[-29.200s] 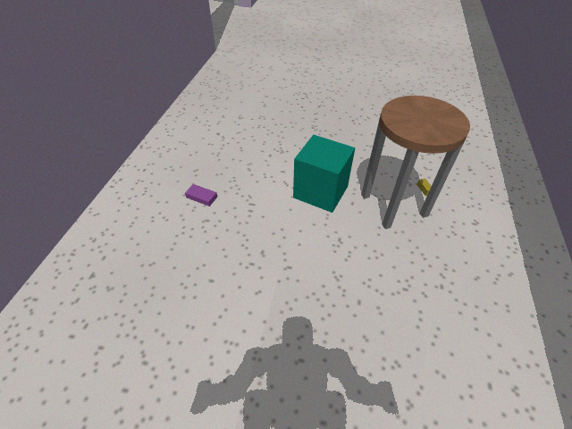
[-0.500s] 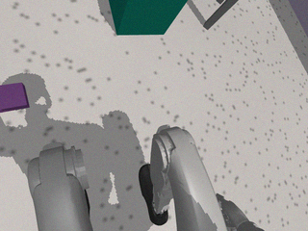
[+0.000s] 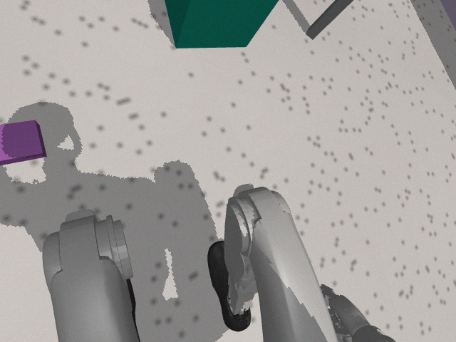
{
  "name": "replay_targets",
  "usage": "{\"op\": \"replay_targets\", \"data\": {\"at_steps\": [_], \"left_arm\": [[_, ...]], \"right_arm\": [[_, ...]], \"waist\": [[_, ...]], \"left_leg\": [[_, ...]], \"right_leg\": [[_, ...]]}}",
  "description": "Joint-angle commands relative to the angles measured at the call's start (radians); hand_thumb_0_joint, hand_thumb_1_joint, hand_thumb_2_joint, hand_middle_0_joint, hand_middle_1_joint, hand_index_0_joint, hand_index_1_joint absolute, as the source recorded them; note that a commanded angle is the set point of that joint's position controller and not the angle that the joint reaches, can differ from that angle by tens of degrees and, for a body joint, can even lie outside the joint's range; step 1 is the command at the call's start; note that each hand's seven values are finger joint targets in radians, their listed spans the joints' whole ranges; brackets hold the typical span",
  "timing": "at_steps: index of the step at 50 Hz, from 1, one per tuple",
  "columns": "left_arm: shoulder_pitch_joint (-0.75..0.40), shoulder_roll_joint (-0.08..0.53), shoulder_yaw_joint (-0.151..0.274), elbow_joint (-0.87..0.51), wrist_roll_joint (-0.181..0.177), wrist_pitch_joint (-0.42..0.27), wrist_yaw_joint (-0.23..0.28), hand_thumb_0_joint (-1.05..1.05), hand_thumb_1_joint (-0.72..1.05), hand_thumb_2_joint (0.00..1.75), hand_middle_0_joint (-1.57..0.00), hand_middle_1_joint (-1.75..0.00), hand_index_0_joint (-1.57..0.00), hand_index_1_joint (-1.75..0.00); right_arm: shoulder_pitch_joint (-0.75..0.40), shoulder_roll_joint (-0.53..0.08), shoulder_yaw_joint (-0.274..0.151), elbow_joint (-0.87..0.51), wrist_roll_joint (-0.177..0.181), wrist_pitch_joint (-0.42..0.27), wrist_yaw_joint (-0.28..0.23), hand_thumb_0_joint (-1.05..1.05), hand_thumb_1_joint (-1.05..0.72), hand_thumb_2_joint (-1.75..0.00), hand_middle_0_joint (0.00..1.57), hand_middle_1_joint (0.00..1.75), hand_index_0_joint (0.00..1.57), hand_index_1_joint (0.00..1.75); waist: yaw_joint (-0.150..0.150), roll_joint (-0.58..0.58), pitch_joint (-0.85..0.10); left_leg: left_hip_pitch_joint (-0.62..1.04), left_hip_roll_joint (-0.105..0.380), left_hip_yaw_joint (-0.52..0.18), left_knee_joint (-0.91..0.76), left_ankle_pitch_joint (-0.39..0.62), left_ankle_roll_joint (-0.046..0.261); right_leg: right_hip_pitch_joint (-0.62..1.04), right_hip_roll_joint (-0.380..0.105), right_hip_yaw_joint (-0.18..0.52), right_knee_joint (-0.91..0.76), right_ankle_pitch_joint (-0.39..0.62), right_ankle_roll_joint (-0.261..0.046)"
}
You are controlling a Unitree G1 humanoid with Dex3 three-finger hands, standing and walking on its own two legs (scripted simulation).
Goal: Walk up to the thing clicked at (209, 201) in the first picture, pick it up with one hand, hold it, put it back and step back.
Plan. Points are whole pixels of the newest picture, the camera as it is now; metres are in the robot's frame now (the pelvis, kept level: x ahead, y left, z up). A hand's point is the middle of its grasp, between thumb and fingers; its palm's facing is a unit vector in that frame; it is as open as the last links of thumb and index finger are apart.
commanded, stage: rise first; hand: left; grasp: from above
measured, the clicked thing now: (0, 145) +0.46 +0.36 -0.30
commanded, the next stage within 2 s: approach in 0.78 s
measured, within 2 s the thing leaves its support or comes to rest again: neither
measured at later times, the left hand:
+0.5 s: hand out of the picture +0.42 +0.40 -0.18, palm faces -0.43 -0.12 -0.89, open 14.2 cm
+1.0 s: hand out of the picture +0.42 +0.38 -0.18, palm faces -0.44 -0.13 -0.89, open 14.2 cm
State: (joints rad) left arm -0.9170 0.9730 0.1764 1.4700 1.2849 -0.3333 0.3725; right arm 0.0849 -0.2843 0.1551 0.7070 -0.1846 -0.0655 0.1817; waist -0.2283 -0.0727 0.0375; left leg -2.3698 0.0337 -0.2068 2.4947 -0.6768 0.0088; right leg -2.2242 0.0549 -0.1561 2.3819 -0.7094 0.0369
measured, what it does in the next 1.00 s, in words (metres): stands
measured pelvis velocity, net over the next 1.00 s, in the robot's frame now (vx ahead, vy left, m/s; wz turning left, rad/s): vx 0.00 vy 0.00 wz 0.00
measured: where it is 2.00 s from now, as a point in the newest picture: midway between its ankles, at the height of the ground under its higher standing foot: (180, 314)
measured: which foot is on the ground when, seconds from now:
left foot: down 0.00-1.00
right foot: down 0.00-1.00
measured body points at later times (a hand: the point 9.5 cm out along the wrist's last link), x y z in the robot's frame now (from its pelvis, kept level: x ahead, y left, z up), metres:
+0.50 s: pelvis +0.00 +0.00 +0.00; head +0.24 +0.12 +0.36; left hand +0.44 +0.40 -0.13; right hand +0.09 -0.26 -0.09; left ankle +0.07 +0.13 -0.28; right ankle +0.10 -0.12 -0.28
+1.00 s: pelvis +0.00 +0.00 +0.00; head +0.24 +0.12 +0.36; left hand +0.44 +0.39 -0.13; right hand +0.09 -0.26 -0.09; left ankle +0.07 +0.13 -0.28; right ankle +0.10 -0.12 -0.28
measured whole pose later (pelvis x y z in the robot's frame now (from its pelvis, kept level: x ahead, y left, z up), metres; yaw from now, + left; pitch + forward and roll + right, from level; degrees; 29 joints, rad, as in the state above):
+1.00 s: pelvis +0.00 +0.00 +0.00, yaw +0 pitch +30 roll -12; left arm -0.94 0.98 0.17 1.50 1.31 -0.35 0.41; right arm 0.08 -0.28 0.17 0.71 -0.19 -0.07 0.17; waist -0.24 -0.09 0.04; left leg -2.37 0.03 -0.21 2.50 -0.67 0.00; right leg -2.23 0.06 -0.16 2.38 -0.70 0.03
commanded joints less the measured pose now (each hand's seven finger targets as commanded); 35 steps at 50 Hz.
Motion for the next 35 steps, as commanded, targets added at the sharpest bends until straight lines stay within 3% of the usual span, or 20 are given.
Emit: {"op": "replay_targets", "data": {"at_steps": [1, 3, 6, 8, 12, 17, 19, 22, 25, 30, 35], "left_arm": [[-0.267, 0.3, 0.032, -0.123, -0.023, -0.003, 0.041, 0.0, -0.54, 1.0, -0.08, -0.99, -0.07, -0.99], [-0.252, 0.306, 0.037, -0.112, -0.026, -0.01, 0.044, 0.0, -0.55, 1.01, -0.08, -0.98, -0.07, -0.99], [-0.266, 0.301, 0.022, -0.087, -0.014, -0.014, 0.043, 0.0, -0.56, 1.02, -0.08, -0.99, -0.07, -1.0], [-0.288, 0.338, 0.039, -0.108, -0.01, -0.016, 0.056, 0.0, -0.55, 1.01, -0.08, -0.99, -0.07, -1.0], [-0.296, 0.347, 0.048, -0.12, 0.004, -0.019, 0.076, 0.0, -0.55, 1.01, -0.08, -0.99, -0.07, -1.0], [-0.298, 0.317, 0.022, -0.094, 0.011, 0.002, 0.08, 0.0, -0.57, 1.02, -0.07, -0.99, -0.05, -1.0], [-0.295, 0.287, 0.007, -0.084, -0.001, 0.01, 0.076, 0.0, -0.56, 1.02, -0.07, -0.98, -0.06, -0.99], [-0.276, 0.31, 0.017, -0.105, 0.0, 0.021, 0.063, 0.0, -0.56, 1.01, -0.08, -0.98, -0.07, -0.99], [-0.255, 0.287, 0.02, -0.095, -0.012, 0.031, 0.044, 0.0, -0.55, 1.01, -0.07, -0.98, -0.06, -0.99], [-0.247, 0.31, 0.033, -0.137, -0.035, 0.018, 0.024, 0.0, -0.55, 1.0, -0.08, -0.98, -0.07, -0.99], [-0.256, 0.285, 0.019, -0.124, -0.039, -0.009, 0.015, 0.0, -0.56, 1.01, -0.07, -1.0, -0.06, -1.01]], "right_arm": [[0.194, -0.283, -0.075, 0.001, 0.002, -0.001, -0.011, 0.0, -0.89, -0.89, 0.2, 0.3, 0.2, 0.3], [0.189, -0.278, -0.072, 0.0, 0.002, -0.001, -0.012, 0.0, -0.89, -0.89, 0.2, 0.3, 0.2, 0.3], [0.178, -0.282, -0.067, -0.002, 0.0, -0.005, -0.015, 0.0, -0.89, -0.89, 0.2, 0.3, 0.2, 0.3], [0.17, -0.286, -0.064, -0.002, 0.003, -0.007, -0.02, 0.0, -0.89, -0.89, 0.2, 0.3, 0.2, 0.3], [0.161, -0.286, -0.06, -0.007, -0.003, -0.006, -0.025, 0.0, -0.88, -0.89, 0.2, 0.3, 0.2, 0.3], [0.167, -0.288, -0.069, 0.0, -0.002, -0.012, -0.028, 0.0, -0.88, -0.89, 0.2, 0.3, 0.2, 0.3], [0.171, -0.29, -0.075, 0.002, 0.0, -0.016, -0.027, 0.0, -0.88, -0.89, 0.2, 0.3, 0.2, 0.3], [0.175, -0.293, -0.078, -0.003, 0.005, -0.016, -0.026, 0.0, -0.89, -0.89, 0.2, 0.3, 0.2, 0.3], [0.189, -0.293, -0.084, -0.008, 0.003, -0.016, -0.018, 0.0, -0.88, -0.89, 0.2, 0.3, 0.2, 0.3], [0.183, -0.283, -0.079, -0.011, 0.008, -0.007, -0.017, 0.0, -0.89, -0.89, 0.2, 0.3, 0.2, 0.3], [0.179, -0.284, -0.076, -0.018, 0.007, -0.005, -0.02, 0.0, -0.89, -0.89, 0.2, 0.3, 0.2, 0.3]], "waist": [[-0.012, 0.386, -0.656], [0.001, 0.385, -0.657], [-0.018, 0.378, -0.62], [-0.005, 0.415, -0.635], [0.001, 0.441, -0.662], [-0.008, 0.462, -0.643], [-0.013, 0.461, -0.615], [0.007, 0.497, -0.657], [-0.008, 0.462, -0.641], [0.01, 0.425, -0.67], [-0.013, 0.371, -0.625]], "left_leg": [[0.543, 0.005, 0.092, -0.233, 0.223, 0.02], [0.53, 0.005, 0.094, -0.241, 0.198, 0.016], [0.525, 0.004, 0.089, -0.242, 0.163, 0.017], [0.537, 0.004, 0.089, -0.244, 0.16, 0.012], [0.552, 0.005, 0.088, -0.257, 0.139, 0.008], [0.568, 0.007, 0.081, -0.26, 0.161, 0.003], [0.576, 0.007, 0.068, -0.275, 0.159, -0.001], [0.611, 0.006, 0.068, -0.283, 0.187, -0.005], [0.596, 0.002, 0.069, -0.277, 0.204, 0.0], [0.553, 0.003, 0.096, -0.251, 0.195, 0.013], [0.517, 0.003, 0.09, -0.243, 0.159, 0.017]], "right_leg": [[0.292, 0.033, -0.056, -0.238, 0.281, -0.054], [0.302, 0.034, -0.055, -0.239, 0.259, -0.057], [0.27, 0.035, -0.059, -0.238, 0.224, -0.061], [0.265, 0.033, -0.06, -0.228, 0.22, -0.063], [0.258, 0.037, -0.068, -0.225, 0.201, -0.067], [0.215, 0.036, -0.074, -0.208, 0.22, -0.069], [0.19, 0.03, -0.078, -0.198, 0.216, -0.07], [0.203, 0.027, -0.075, -0.192, 0.238, -0.071], [0.218, 0.024, -0.074, -0.195, 0.252, -0.067], [0.274, 0.029, -0.056, -0.232, 0.255, -0.06], [0.264, 0.031, -0.059, -0.245, 0.223, -0.06]]}}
